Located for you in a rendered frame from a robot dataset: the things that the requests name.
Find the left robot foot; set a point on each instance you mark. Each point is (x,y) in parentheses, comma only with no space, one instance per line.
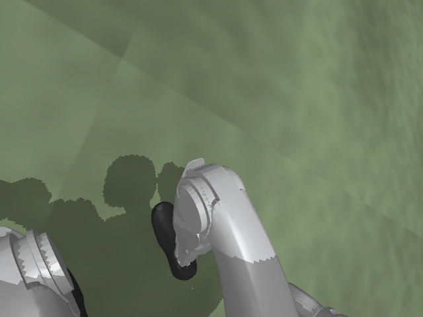
(78,296)

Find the right robot hand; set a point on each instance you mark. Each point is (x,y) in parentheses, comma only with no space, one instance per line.
(306,305)

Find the right robot foot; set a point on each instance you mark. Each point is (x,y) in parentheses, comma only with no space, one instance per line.
(162,221)

